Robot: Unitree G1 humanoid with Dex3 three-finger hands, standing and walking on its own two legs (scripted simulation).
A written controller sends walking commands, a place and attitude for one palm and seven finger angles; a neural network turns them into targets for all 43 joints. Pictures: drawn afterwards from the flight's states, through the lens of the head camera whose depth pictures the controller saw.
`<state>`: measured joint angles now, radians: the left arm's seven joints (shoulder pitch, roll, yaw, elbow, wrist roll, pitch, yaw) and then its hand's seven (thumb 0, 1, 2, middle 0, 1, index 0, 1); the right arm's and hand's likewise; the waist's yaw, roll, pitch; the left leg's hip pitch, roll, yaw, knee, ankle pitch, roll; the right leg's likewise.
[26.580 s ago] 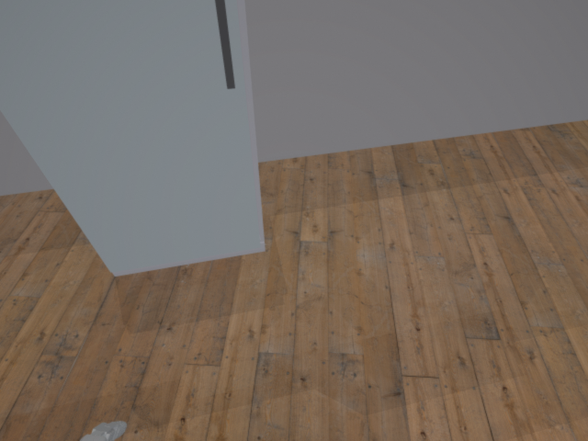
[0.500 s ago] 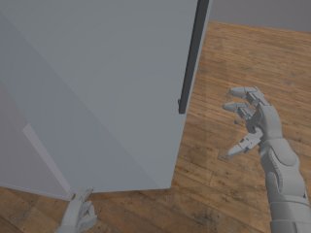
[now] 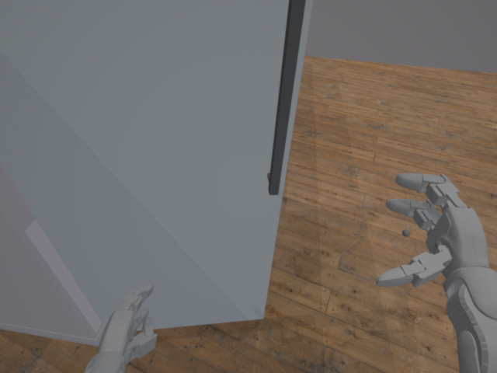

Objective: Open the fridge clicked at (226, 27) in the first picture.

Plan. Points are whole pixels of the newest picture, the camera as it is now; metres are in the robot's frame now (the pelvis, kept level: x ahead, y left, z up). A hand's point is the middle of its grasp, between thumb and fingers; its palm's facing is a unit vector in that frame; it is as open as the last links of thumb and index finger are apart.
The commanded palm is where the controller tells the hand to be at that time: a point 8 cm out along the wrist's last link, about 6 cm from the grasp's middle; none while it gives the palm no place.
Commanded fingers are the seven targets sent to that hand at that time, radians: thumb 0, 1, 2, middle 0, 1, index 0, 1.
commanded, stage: draw the hand back to the body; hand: right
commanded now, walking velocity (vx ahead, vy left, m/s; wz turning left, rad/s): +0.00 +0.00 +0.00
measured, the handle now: (283, 86) +0.50 -0.06 +0.27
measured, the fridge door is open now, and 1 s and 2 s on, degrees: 75 75 75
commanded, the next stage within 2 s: step back with the hand held close in 1.02 s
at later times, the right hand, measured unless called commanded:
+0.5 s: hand (456, 260) +0.22 -0.26 +0.16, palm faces +0.41 +0.85 -0.32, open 10.2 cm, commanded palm +0.16 -0.30 +0.18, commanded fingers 0.00 -0.68 -0.80 0.21 0.43 0.21 0.43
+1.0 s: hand (471, 273) +0.20 -0.28 +0.16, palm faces +0.47 +0.81 -0.35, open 7.4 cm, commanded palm +0.15 -0.31 +0.18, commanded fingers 0.00 -0.90 -0.90 0.20 0.30 0.20 0.30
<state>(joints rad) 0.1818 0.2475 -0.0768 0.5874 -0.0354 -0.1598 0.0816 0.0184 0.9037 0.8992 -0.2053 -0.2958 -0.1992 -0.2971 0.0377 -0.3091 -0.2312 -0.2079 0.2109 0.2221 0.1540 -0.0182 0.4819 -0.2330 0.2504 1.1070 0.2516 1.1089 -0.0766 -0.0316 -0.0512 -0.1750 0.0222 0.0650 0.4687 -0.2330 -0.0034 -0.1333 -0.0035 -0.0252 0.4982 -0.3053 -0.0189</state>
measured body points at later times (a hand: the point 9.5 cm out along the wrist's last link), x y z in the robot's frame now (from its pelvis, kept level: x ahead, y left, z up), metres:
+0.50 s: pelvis +0.00 -0.01 +0.01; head -0.02 +0.00 +0.45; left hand +0.18 +0.21 -0.08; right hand +0.19 -0.31 +0.18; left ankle +0.02 +0.12 -0.74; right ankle -0.02 -0.11 -0.74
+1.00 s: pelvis +0.01 -0.01 +0.01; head -0.01 +0.00 +0.45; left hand +0.21 +0.20 -0.07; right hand +0.17 -0.32 +0.18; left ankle +0.02 +0.12 -0.74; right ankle -0.02 -0.11 -0.74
